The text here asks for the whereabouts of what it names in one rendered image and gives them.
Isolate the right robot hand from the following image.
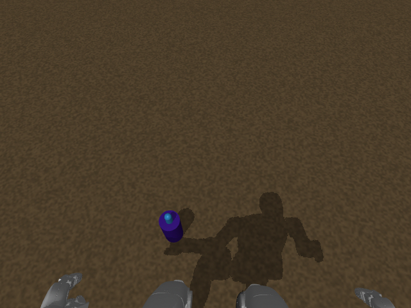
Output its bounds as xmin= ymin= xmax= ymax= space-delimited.
xmin=354 ymin=287 xmax=395 ymax=308

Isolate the bottle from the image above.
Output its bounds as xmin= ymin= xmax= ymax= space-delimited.
xmin=159 ymin=210 xmax=183 ymax=243

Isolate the left robot hand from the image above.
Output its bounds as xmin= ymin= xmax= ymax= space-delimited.
xmin=40 ymin=273 xmax=89 ymax=308

